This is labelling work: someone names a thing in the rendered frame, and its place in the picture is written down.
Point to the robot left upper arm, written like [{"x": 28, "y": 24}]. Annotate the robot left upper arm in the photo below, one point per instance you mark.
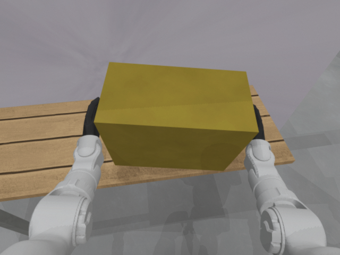
[{"x": 59, "y": 225}]

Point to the table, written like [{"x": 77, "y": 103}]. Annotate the table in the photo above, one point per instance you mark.
[{"x": 37, "y": 144}]

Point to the robot left forearm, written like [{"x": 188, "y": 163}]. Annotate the robot left forearm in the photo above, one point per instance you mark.
[{"x": 84, "y": 176}]

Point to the robot right hand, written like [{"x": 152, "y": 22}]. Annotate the robot right hand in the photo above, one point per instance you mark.
[{"x": 261, "y": 134}]

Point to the robot right forearm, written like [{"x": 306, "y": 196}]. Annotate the robot right forearm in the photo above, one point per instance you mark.
[{"x": 267, "y": 186}]

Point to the robot right upper arm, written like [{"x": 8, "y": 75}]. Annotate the robot right upper arm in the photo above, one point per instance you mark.
[{"x": 293, "y": 231}]

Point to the robot left hand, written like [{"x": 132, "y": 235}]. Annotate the robot left hand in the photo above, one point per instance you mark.
[{"x": 89, "y": 127}]

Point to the carton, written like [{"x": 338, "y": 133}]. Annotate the carton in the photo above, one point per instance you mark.
[{"x": 175, "y": 117}]

